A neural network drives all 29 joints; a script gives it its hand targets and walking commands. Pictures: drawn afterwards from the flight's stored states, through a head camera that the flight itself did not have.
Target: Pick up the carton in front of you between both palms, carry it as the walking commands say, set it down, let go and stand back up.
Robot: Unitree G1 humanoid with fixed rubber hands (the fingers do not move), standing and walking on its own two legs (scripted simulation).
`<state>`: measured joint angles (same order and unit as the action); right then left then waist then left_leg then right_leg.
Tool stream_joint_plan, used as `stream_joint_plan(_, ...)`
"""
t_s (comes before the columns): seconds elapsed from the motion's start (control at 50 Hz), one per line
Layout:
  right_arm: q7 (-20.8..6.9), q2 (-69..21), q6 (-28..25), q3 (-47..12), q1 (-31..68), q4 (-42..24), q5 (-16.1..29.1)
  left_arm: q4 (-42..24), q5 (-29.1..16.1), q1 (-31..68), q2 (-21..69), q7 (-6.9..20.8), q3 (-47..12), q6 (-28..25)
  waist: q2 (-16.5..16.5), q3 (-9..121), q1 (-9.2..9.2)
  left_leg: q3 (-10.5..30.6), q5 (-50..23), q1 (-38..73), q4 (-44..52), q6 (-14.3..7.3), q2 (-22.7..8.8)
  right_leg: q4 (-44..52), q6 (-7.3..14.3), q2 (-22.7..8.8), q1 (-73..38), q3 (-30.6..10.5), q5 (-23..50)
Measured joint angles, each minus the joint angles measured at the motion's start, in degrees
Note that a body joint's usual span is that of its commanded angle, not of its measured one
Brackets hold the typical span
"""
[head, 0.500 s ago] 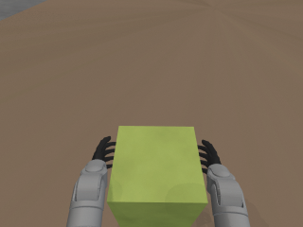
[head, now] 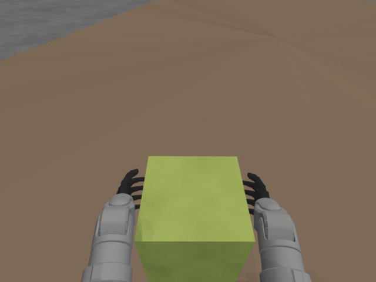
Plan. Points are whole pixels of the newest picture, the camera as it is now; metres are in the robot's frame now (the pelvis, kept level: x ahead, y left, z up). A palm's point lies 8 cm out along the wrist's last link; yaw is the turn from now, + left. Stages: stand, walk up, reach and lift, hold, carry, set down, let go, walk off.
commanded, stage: hold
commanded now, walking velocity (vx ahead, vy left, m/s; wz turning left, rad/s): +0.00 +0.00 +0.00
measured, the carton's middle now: (192, 221) +0.29 +0.00 -0.03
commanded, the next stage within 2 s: set down in 0.20 s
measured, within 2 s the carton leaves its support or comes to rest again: neither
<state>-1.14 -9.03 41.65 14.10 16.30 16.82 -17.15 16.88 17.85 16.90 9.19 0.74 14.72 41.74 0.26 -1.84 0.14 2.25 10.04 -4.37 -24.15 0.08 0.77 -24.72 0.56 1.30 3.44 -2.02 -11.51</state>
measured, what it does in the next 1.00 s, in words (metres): lowers itself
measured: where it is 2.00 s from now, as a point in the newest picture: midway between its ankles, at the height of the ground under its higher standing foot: outside the picture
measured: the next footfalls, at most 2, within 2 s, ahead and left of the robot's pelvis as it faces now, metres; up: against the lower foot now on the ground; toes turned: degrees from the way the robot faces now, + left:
none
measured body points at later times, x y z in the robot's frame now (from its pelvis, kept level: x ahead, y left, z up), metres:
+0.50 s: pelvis +0.02 +0.01 +0.00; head +0.00 +0.01 +0.45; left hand +0.35 +0.15 +0.02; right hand +0.34 -0.15 +0.02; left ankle +0.05 +0.12 -0.74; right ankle +0.04 -0.11 -0.74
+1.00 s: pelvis -0.02 +0.00 -0.10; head +0.18 -0.01 +0.30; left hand +0.39 +0.13 -0.18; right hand +0.38 -0.18 -0.18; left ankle +0.05 +0.12 -0.74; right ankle +0.04 -0.12 -0.74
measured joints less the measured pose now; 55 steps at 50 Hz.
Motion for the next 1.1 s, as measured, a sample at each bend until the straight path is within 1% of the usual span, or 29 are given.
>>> stream_joint_plan(0.18, -0.11, -0.32, -0.40, 1.41, 1.22, 1.98, -0.34, 1.40, 1.04, 1.08, 0.30, 0.25, 1.21, -0.08, 0.35, 1.03, 0.04, 1.05, 0.75, 0.16, -0.42, -0.07, 0.52, -0.06, 0.00, 0.45, -0.14, -0.89, -0.39)
stream_joint_plan(0.34, -0.26, -0.47, -0.69, 1.96, 1.80, 2.14, -0.68, 1.68, 0.68, 1.60, 0.44, -0.13, 1.64, -0.48, 0.13, 0.83, 0.08, 1.01, 1.30, 0.41, 0.15, -0.41, 0.82, 0.86, -0.31, 0.29, -0.49, -1.42, -0.70)
stream_joint_plan(0.42, -1.09, -1.20, -3.03, 5.32, 4.17, 5.16, -2.52, 4.91, 1.84, 4.19, 1.27, 0.09, 4.71, -2.74, 0.03, 0.18, 0.24, 0.96, 2.04, -1.08, -1.01, -0.57, 1.10, -0.51, -0.43, 0.16, 1.11, -1.62, -1.56)
stream_joint_plan(0.5, -2.18, -1.95, -7.31, 9.81, 7.10, 8.74, -4.92, 8.91, 3.80, 7.37, 2.50, 0.40, 9.01, -7.15, -0.18, -0.75, 0.58, 0.97, 3.30, -5.28, -4.02, -0.65, 1.33, -3.56, -0.51, 0.19, 5.31, -1.68, -2.88)
stream_joint_plan(0.58, -3.04, -1.83, -13.49, 12.12, 8.94, 11.16, -6.75, 11.60, 5.23, 9.30, 3.24, 0.45, 11.35, -13.56, -0.51, -1.30, 0.87, 1.04, 4.35, -13.21, -8.01, -0.59, 1.46, -7.49, -0.68, 0.40, 13.19, -1.71, -3.90)
stream_joint_plan(0.64, -3.08, -1.18, -19.14, 12.10, 9.43, 12.16, -6.41, 12.45, 4.64, 9.53, 3.15, -0.03, 11.04, -19.28, -0.68, -1.58, 1.16, 1.13, 4.70, -21.13, -11.17, -0.44, 1.60, -10.81, -0.75, 0.55, 21.17, -1.69, -4.36)
stream_joint_plan(0.74, -2.09, 0.65, -27.48, 10.59, 10.35, 12.97, -2.33, 12.78, 0.93, 9.77, 2.44, -1.94, 9.06, -28.00, -0.92, -1.75, 1.49, 1.38, 5.32, -35.78, -17.33, -0.08, 1.86, -17.28, -0.85, 0.97, 35.94, -1.74, -5.18)
stream_joint_plan(0.82, -0.85, 2.23, -31.96, 8.80, 11.85, 13.65, 1.66, 12.68, -2.50, 10.82, 1.34, -3.36, 7.40, -32.47, -0.90, 0.63, 1.60, 1.78, 6.46, -48.26, -23.47, 0.41, 2.21, -23.73, -0.96, 1.51, 48.58, -2.03, -6.42)
stream_joint_plan(0.88, -0.14, 3.11, -33.43, 7.84, 13.25, 13.76, 4.07, 12.55, -4.67, 12.12, 0.40, -3.95, 6.52, -33.93, -0.85, 3.54, 1.65, 2.07, 7.50, -56.73, -28.19, 0.83, 2.60, -28.78, -1.00, 1.86, 57.19, -2.18, -7.61)
stream_joint_plan(0.94, 0.30, 3.52, -33.36, 7.96, 15.26, 14.02, 5.29, 12.88, -5.75, 14.22, -0.29, -4.10, 6.73, -33.90, -0.94, 6.38, 1.63, 2.29, 8.63, -63.77, -32.80, 1.19, 2.90, -33.53, -1.01, 2.20, 64.29, -2.14, -8.79)
stream_joint_plan(1.0, 0.44, 3.77, -32.14, 8.96, 17.90, 14.77, 5.31, 13.79, -5.72, 16.99, -0.76, -4.06, 7.73, -32.74, -1.17, 8.56, 1.58, 2.44, 9.80, -69.48, -37.29, 1.44, 3.13, -37.96, -1.06, 2.53, 69.96, -1.99, -9.95)
stream_joint_plan(1.1, 0.49, 4.31, -29.49, 10.98, 22.44, 16.71, 4.11, 16.07, -4.54, 21.84, -1.34, -3.87, 10.07, -30.22, -1.58, 11.03, 1.62, 2.63, 11.68, -77.47, -44.20, 1.76, 3.65, -44.79, -1.17, 2.96, 77.88, -1.80, -11.84)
